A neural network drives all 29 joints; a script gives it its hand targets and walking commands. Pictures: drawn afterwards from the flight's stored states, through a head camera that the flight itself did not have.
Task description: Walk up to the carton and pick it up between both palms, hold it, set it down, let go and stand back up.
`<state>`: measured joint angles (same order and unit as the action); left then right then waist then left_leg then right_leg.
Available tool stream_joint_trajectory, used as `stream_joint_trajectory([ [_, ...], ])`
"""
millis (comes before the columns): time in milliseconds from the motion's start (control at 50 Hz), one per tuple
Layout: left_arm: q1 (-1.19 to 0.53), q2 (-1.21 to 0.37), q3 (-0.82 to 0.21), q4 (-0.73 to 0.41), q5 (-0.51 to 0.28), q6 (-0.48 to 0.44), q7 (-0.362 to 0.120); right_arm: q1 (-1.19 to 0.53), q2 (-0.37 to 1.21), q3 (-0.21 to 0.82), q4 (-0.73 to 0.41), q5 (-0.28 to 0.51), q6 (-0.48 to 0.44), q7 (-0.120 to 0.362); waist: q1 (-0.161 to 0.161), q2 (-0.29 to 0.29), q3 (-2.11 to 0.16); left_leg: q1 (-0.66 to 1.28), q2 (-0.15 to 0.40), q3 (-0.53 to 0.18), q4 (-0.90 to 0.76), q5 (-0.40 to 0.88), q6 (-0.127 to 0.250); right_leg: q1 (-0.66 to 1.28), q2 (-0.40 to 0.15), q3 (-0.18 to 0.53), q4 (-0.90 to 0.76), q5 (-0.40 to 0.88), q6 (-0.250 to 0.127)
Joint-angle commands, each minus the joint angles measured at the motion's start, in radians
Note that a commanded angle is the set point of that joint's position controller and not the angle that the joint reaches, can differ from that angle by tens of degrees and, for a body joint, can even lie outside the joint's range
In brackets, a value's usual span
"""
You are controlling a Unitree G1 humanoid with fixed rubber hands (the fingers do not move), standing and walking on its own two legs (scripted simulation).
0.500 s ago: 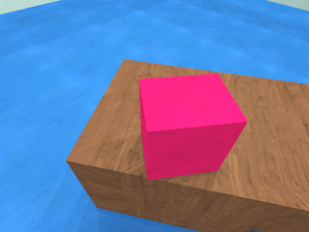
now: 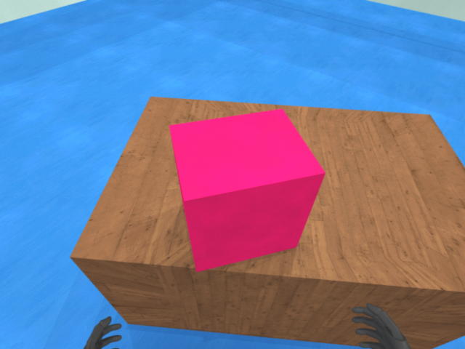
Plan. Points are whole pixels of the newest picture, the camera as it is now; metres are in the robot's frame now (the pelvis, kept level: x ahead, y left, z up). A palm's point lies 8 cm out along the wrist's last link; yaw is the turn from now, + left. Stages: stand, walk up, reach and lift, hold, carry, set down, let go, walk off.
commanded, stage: reach and lift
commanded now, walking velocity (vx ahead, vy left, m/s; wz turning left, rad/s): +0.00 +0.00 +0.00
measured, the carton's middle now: (238, 191) +0.48 +0.04 -0.05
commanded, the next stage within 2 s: none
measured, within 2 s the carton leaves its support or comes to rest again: neither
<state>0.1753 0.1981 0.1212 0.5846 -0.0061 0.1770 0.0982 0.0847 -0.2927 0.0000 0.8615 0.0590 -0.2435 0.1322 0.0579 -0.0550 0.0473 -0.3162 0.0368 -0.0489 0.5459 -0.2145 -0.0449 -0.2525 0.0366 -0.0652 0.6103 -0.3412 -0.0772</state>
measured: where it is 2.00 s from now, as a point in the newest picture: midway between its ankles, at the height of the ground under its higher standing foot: outside the picture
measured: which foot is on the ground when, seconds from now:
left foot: down 0.00-1.00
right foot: down 0.00-1.00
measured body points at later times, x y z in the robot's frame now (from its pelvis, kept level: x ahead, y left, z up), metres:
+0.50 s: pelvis +0.03 +0.01 +0.00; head +0.04 +0.03 +0.45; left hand +0.19 +0.24 -0.07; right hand +0.21 -0.27 -0.06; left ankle +0.05 +0.17 -0.73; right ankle -0.01 -0.07 -0.73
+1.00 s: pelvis +0.04 +0.00 -0.01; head +0.06 -0.01 +0.44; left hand +0.21 +0.20 -0.04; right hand +0.23 -0.29 -0.05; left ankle +0.05 +0.17 -0.73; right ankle -0.01 -0.07 -0.73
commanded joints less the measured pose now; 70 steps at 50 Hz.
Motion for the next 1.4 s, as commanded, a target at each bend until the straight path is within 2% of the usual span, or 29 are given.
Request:
stream_joint_trajectory([
  [0, -0.102, 0.093, -0.004, -0.222, -0.004, -0.138, 0.031, -0.115, -0.164, -0.036, -0.032, 0.062, -0.080, 0.024, -0.031, 0.030, -0.145, 0.139, -0.042, 0.067, -0.047, 0.051, 0.062, -0.101, -0.071, 0.093, -0.226, 0.078, 0.053],
  [20, -0.083, 0.089, -0.006, -0.228, -0.002, -0.149, 0.030, -0.111, -0.175, -0.035, -0.017, 0.072, -0.093, 0.026, -0.032, 0.029, -0.152, 0.155, -0.043, 0.066, -0.044, 0.076, 0.061, -0.098, -0.065, 0.087, -0.222, 0.127, 0.051],
  [60, -0.034, 0.095, 0.014, -0.210, -0.008, -0.170, 0.019, -0.103, -0.196, -0.027, -0.012, 0.080, -0.126, 0.020, -0.033, -0.024, -0.179, 0.130, -0.052, 0.074, -0.034, 0.098, 0.069, -0.038, -0.068, 0.100, -0.210, 0.242, 0.068],
  [80, -0.022, 0.095, 0.017, -0.227, -0.005, -0.189, 0.019, -0.098, -0.192, -0.015, 0.002, 0.090, -0.145, 0.017, -0.026, -0.016, -0.185, 0.123, -0.055, 0.072, -0.039, 0.120, 0.068, -0.013, -0.068, 0.100, -0.197, 0.303, 0.075],
  [140, 0.016, 0.080, 0.019, -0.230, -0.004, -0.229, 0.021, -0.108, -0.224, -0.004, 0.036, 0.115, -0.197, 0.025, -0.018, -0.038, -0.195, 0.115, -0.056, 0.073, -0.045, 0.154, 0.066, 0.023, -0.054, 0.088, -0.184, 0.368, 0.080],
  [200, 0.039, 0.055, 0.011, -0.253, 0.009, -0.259, 0.037, -0.126, -0.262, 0.001, 0.060, 0.155, -0.238, 0.046, -0.010, -0.014, -0.216, 0.140, -0.053, 0.068, -0.042, 0.207, 0.056, 0.018, -0.036, 0.077, -0.186, 0.371, 0.057],
  [260, 0.058, 0.022, -0.011, -0.247, 0.010, -0.295, 0.049, -0.133, -0.276, 0.029, 0.091, 0.195, -0.270, 0.072, -0.005, -0.017, -0.179, 0.167, -0.044, 0.065, -0.040, 0.219, 0.054, -0.032, -0.024, 0.067, -0.200, 0.320, 0.045],
  [320, 0.054, -0.009, -0.035, -0.274, 0.003, -0.335, 0.072, -0.141, -0.308, 0.048, 0.107, 0.243, -0.302, 0.106, 0.009, 0.014, -0.174, 0.190, -0.035, 0.065, -0.032, 0.233, 0.044, -0.078, -0.005, 0.054, -0.198, 0.238, 0.021],
  [360, 0.050, -0.031, -0.052, -0.271, 0.000, -0.354, 0.083, -0.142, -0.326, 0.065, 0.118, 0.274, -0.313, 0.130, 0.004, 0.015, -0.157, 0.191, -0.031, 0.063, -0.024, 0.224, 0.043, -0.111, -0.003, 0.057, -0.204, 0.194, 0.008],
  [400, 0.054, -0.046, -0.065, -0.270, -0.001, -0.368, 0.091, -0.147, -0.347, 0.078, 0.114, 0.305, -0.326, 0.149, 0.009, 0.002, -0.154, 0.184, -0.027, 0.065, -0.017, 0.211, 0.041, -0.130, 0.000, 0.057, -0.197, 0.192, 0.006],
  [480, 0.080, -0.080, -0.075, -0.301, 0.020, -0.397, 0.114, -0.123, -0.396, 0.105, 0.156, 0.374, -0.359, 0.183, 0.023, 0.044, -0.164, 0.193, -0.021, 0.063, -0.001, 0.237, 0.027, -0.149, 0.013, 0.056, -0.180, 0.200, -0.008],
  [520, 0.085, -0.092, -0.071, -0.294, 0.028, -0.417, 0.116, -0.109, -0.405, 0.124, 0.175, 0.404, -0.373, 0.192, 0.021, 0.041, -0.167, 0.191, -0.025, 0.070, 0.012, 0.247, 0.025, -0.159, 0.014, 0.065, -0.180, 0.219, -0.009],
  [580, 0.086, -0.093, -0.051, -0.305, 0.015, -0.458, 0.117, -0.124, -0.422, 0.149, 0.136, 0.432, -0.411, 0.188, 0.024, -0.023, -0.209, 0.132, -0.042, 0.085, 0.037, 0.224, 0.034, -0.119, 0.002, 0.089, -0.145, 0.334, 0.019],
  [600, 0.079, -0.097, -0.055, -0.340, 0.014, -0.470, 0.120, -0.125, -0.431, 0.146, 0.126, 0.446, -0.425, 0.188, 0.021, -0.012, -0.237, 0.126, -0.046, 0.084, 0.045, 0.240, 0.029, -0.102, 0.003, 0.093, -0.129, 0.380, 0.023],
  [660, 0.114, -0.123, -0.053, -0.319, 0.012, -0.489, 0.113, -0.101, -0.445, 0.172, 0.135, 0.478, -0.447, 0.189, 0.016, -0.053, -0.224, 0.091, -0.054, 0.088, 0.057, 0.232, 0.026, -0.082, -0.007, 0.112, -0.120, 0.476, 0.038],
  [760, 0.123, -0.159, -0.051, -0.358, 0.005, -0.527, 0.116, -0.099, -0.472, 0.208, 0.121, 0.540, -0.477, 0.198, 0.025, -0.066, -0.237, 0.049, -0.060, 0.090, 0.065, 0.230, 0.012, -0.065, -0.011, 0.137, -0.100, 0.525, 0.050],
  [800, 0.123, -0.169, -0.060, -0.367, -0.002, -0.539, 0.118, -0.096, -0.485, 0.208, 0.107, 0.554, -0.488, 0.200, 0.013, -0.079, -0.229, 0.029, -0.060, 0.083, 0.063, 0.203, 0.012, -0.060, -0.019, 0.150, -0.097, 0.542, 0.059],
  [880, 0.073, -0.175, -0.079, -0.364, -0.028, -0.562, 0.121, -0.124, -0.467, 0.207, 0.071, 0.554, -0.490, 0.197, -0.007, -0.120, -0.216, -0.016, -0.063, 0.089, 0.052, 0.089, 0.019, -0.090, -0.037, 0.175, -0.114, 0.449, 0.070],
  [940, 0.041, -0.176, -0.093, -0.380, -0.043, -0.574, 0.136, -0.154, -0.484, 0.193, 0.048, 0.564, -0.490, 0.200, -0.003, -0.126, -0.224, -0.034, -0.059, 0.085, 0.054, 0.066, 0.019, -0.097, -0.035, 0.176, -0.107, 0.396, 0.067],
  [1020, 0.050, -0.169, -0.063, -0.378, -0.031, -0.562, 0.131, -0.160, -0.487, 0.225, 0.032, 0.591, -0.478, 0.188, 0.012, -0.150, -0.254, -0.042, -0.063, 0.086, 0.059, 0.106, 0.022, -0.036, -0.039, 0.196, -0.091, 0.523, 0.081],
  [1080, -0.001, -0.163, -0.059, -0.373, -0.026, -0.551, 0.134, -0.229, -0.494, 0.231, 0.035, 0.599, -0.475, 0.180, 0.025, -0.129, -0.289, -0.034, -0.060, 0.088, 0.042, 0.123, 0.021, -0.024, -0.029, 0.187, -0.084, 0.547, 0.076],
  [1140, -0.038, -0.163, -0.061, -0.352, -0.031, -0.538, 0.133, -0.266, -0.497, 0.225, 0.042, 0.599, -0.459, 0.171, 0.018, -0.125, -0.298, -0.031, -0.058, 0.085, 0.029, 0.117, 0.018, -0.013, -0.032, 0.195, -0.095, 0.545, 0.077],
  [1200, -0.067, -0.155, -0.052, -0.382, -0.032, -0.520, 0.135, -0.296, -0.512, 0.237, 0.030, 0.620, -0.448, 0.173, 0.040, -0.095, -0.350, -0.005, -0.055, 0.082, 0.035, 0.174, 0.014, -0.010, -0.026, 0.195, -0.094, 0.587, 0.068],
  [1220, -0.071, -0.153, -0.046, -0.371, -0.034, -0.511, 0.132, -0.305, -0.508, 0.241, 0.037, 0.622, -0.440, 0.170, 0.032, -0.113, -0.345, -0.001, -0.055, 0.083, 0.032, 0.182, 0.017, 0.000, -0.021, 0.189, -0.097, 0.595, 0.068],
  [1240, -0.082, -0.161, -0.052, -0.376, -0.026, -0.503, 0.132, -0.306, -0.509, 0.237, 0.061, 0.620, -0.433, 0.170, 0.029, -0.075, -0.348, 0.015, -0.054, 0.080, 0.022, 0.195, 0.012, -0.004, -0.016, 0.180, -0.093, 0.596, 0.058],
  [1260, -0.116, -0.152, -0.046, -0.383, -0.027, -0.489, 0.133, -0.347, -0.520, 0.236, 0.063, 0.618, -0.422, 0.171, 0.033, -0.063, -0.358, 0.032, -0.052, 0.082, 0.017, 0.207, 0.010, -0.017, -0.008, 0.169, -0.098, 0.582, 0.050],
  [1300, -0.131, -0.155, -0.043, -0.370, -0.030, -0.473, 0.129, -0.369, -0.515, 0.245, 0.064, 0.608, -0.406, 0.170, 0.034, -0.083, -0.354, 0.050, -0.048, 0.083, 0.016, 0.212, 0.017, -0.040, -0.003, 0.163, -0.108, 0.561, 0.046],
  [1340, -0.157, -0.152, -0.050, -0.400, -0.038, -0.461, 0.135, -0.390, -0.518, 0.239, 0.033, 0.609, -0.393, 0.174, 0.041, -0.062, -0.378, 0.066, -0.044, 0.083, 0.006, 0.227, 0.014, -0.028, 0.000, 0.160, -0.118, 0.548, 0.042],
  [1380, -0.181, -0.159, -0.060, -0.413, -0.042, -0.441, 0.141, -0.419, -0.529, 0.229, 0.038, 0.601, -0.371, 0.181, 0.030, -0.053, -0.375, 0.088, -0.039, 0.081, 0.001, 0.233, 0.012, -0.063, 0.013, 0.143, -0.129, 0.495, 0.030],
])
